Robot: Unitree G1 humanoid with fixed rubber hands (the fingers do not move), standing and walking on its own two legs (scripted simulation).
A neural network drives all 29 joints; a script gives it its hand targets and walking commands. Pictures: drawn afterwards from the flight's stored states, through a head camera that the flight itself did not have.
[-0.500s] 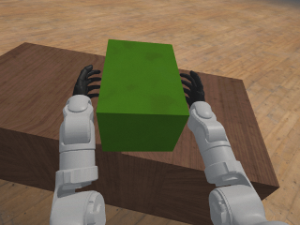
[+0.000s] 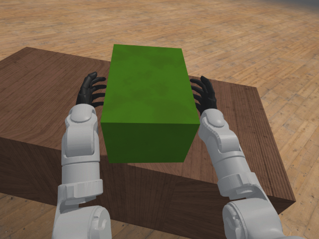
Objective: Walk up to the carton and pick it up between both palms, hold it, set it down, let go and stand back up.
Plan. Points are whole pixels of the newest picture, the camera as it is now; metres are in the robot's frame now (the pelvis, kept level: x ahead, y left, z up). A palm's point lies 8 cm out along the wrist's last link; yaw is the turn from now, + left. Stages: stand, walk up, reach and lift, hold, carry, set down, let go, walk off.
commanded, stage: hold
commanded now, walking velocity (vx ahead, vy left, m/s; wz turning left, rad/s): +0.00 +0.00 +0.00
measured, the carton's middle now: (147, 101) +0.42 +0.01 +0.14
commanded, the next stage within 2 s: none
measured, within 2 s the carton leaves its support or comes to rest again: neither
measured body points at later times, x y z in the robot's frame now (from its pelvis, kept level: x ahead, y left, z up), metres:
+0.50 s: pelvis +0.00 +0.01 +0.00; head -0.04 +0.04 +0.45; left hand +0.37 +0.15 +0.19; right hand +0.37 -0.14 +0.18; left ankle +0.03 +0.12 -0.75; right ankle +0.01 -0.11 -0.75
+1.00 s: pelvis +0.00 +0.00 +0.00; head -0.04 +0.03 +0.45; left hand +0.37 +0.15 +0.18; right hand +0.37 -0.14 +0.17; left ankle +0.03 +0.12 -0.75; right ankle +0.01 -0.11 -0.75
